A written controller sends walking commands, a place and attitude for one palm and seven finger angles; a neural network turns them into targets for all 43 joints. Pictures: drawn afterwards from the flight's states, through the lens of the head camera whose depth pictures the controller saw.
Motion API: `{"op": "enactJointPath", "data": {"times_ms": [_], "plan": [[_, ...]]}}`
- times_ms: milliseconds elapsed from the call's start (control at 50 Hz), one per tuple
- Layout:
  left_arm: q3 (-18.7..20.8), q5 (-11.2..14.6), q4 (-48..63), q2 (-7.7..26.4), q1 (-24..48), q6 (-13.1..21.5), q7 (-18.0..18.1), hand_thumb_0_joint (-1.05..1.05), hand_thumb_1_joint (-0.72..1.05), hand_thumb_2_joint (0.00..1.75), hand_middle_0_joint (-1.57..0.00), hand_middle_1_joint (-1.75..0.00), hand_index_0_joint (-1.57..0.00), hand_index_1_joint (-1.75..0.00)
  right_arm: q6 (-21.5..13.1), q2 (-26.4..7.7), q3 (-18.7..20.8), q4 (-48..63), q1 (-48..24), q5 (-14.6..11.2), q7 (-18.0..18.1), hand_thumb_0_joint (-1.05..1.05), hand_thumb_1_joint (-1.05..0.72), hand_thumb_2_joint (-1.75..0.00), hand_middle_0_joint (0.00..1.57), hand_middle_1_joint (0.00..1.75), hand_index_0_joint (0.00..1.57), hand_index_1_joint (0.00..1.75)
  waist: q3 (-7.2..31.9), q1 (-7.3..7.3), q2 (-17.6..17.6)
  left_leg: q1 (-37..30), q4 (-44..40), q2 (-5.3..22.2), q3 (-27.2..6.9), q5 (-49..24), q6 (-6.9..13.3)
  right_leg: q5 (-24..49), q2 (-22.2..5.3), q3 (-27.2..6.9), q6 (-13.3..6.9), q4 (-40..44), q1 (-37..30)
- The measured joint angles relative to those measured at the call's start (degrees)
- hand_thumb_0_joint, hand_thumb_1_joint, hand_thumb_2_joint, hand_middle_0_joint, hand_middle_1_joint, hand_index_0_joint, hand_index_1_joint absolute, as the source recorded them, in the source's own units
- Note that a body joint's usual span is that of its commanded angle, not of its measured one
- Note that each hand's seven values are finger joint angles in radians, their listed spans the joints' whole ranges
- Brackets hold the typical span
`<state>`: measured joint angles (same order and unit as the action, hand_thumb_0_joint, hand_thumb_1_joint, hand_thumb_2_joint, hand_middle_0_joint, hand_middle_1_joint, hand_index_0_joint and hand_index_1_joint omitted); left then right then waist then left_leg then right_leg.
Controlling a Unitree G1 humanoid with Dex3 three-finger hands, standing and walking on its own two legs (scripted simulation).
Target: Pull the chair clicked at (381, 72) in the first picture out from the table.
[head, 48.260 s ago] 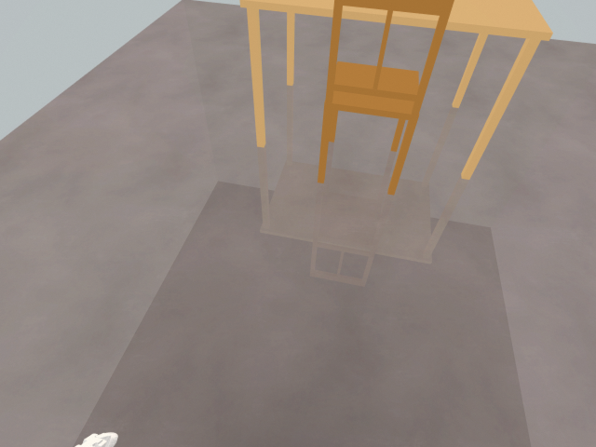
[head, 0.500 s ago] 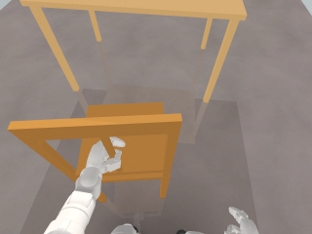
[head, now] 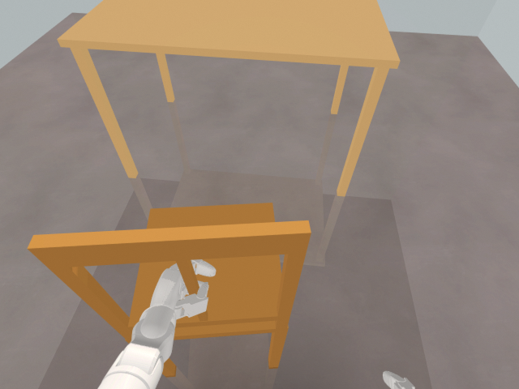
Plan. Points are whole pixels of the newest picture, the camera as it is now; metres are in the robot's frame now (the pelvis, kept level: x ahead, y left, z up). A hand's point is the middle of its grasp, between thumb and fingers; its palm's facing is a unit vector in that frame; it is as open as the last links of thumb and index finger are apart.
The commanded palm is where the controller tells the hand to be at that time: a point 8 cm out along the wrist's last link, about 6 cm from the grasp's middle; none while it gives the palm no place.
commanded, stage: stop walking, hand still on the chair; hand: left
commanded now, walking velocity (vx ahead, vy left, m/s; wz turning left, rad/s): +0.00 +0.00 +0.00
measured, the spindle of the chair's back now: (194, 291) +0.30 +0.14 -0.09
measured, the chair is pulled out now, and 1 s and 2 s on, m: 0.65 0.65 0.65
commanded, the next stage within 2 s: open the thumb and straighten the fingers in 0.54 s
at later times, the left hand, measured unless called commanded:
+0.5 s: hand (203, 297) +0.28 +0.11 -0.06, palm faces +0.00 -0.99 -0.16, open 5.1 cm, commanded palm +0.26 +0.16 -0.04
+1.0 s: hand (196, 290) +0.29 +0.13 -0.06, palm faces -0.01 -0.99 -0.15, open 11.2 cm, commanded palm +0.27 +0.17 -0.04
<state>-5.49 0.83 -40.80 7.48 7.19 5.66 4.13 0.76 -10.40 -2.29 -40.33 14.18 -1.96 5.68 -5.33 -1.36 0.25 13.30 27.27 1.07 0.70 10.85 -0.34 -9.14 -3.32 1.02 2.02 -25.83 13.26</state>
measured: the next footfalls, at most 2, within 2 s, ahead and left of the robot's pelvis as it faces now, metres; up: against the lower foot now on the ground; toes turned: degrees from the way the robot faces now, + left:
none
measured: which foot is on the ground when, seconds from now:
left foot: down 0.00-1.00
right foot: down 0.00-1.00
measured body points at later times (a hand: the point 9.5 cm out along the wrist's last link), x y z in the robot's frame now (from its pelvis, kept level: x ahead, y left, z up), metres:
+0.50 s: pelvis +0.04 -0.02 +0.00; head +0.05 -0.03 +0.45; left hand +0.27 +0.16 -0.05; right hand +0.19 -0.27 -0.10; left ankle +0.05 +0.12 -0.74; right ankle +0.05 -0.15 -0.74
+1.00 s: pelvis +0.05 -0.01 -0.02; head +0.09 -0.02 +0.43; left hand +0.29 +0.18 -0.05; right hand +0.20 -0.27 -0.12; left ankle +0.05 +0.12 -0.74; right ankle +0.05 -0.15 -0.74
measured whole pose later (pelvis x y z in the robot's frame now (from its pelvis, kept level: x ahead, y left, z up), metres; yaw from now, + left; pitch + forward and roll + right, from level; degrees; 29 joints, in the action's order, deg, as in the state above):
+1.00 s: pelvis +0.05 -0.01 -0.02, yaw +1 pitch +7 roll +0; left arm -2.7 4.0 -13.0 9.7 -9.9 -6.0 2.1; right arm -4.8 -15.5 -0.2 -33.6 13.0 -2.8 3.3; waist 2.7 -2.8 2.3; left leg 27.5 41.4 1.3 -0.6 20.9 -1.2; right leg -20.5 -3.5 1.9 1.8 -41.3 27.7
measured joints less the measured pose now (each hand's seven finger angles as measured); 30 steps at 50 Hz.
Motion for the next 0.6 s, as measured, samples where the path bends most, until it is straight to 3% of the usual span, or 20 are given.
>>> {"op": "enactJointPath", "data": {"times_ms": [220,420,600], "plan": [[0.2,0.0,2.6,-0.9,-4.7,0.3,-0.2,0.04,0.72,0.84,-0.27,-1.20,-0.50,-1.45,-1.7,-0.5,0.2,-0.4,-2.3,0.5,-0.5,0.01,-0.90,-0.90,0.21,0.30,0.21,0.30,1.5,1.24,1.5,-2.0,-1.6,0.7,-0.2,1.1,-0.8,-1.7,0.6,0.4,-0.2,1.1,-1.8],[0.5,0.4,6.0,-0.2,-7.6,-0.8,-0.2,0.05,0.72,0.85,-0.27,-1.21,-0.50,-1.45,-0.3,-3.0,1.7,1.4,-4.4,0.1,0.1,0.01,-0.90,-0.90,0.20,0.30,0.21,0.30,1.7,1.27,1.3,-2.9,-2.0,1.4,-1.1,1.7,-1.6,-2.8,1.3,1.4,-0.9,1.1,-2.9],[0.8,0.7,6.7,0.1,-8.2,-1.5,-0.2,0.05,0.72,0.85,-0.26,-1.22,-0.50,-1.45,1.2,-2.7,1.5,2.0,-4.3,-0.1,0.3,0.01,-0.90,-0.90,0.20,0.30,0.20,0.30,1.9,1.02,1.3,-3.2,-2.0,1.7,-1.6,1.9,-1.9,-2.9,1.6,1.8,-1.2,1.5,-3.4]]}}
